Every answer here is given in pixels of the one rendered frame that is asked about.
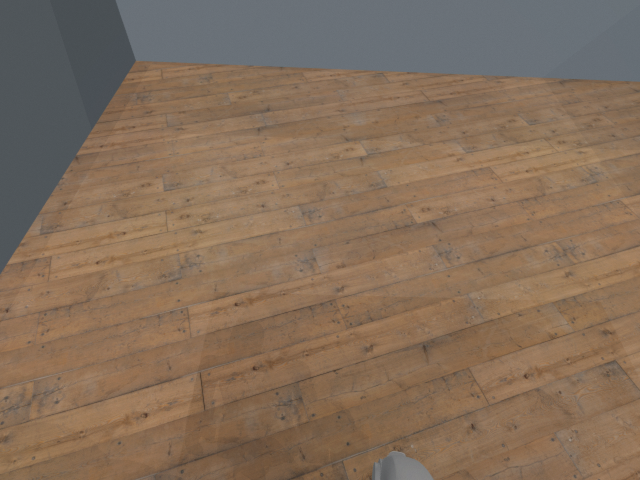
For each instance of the robot right thigh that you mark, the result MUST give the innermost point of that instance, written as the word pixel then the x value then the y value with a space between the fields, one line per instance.
pixel 396 467

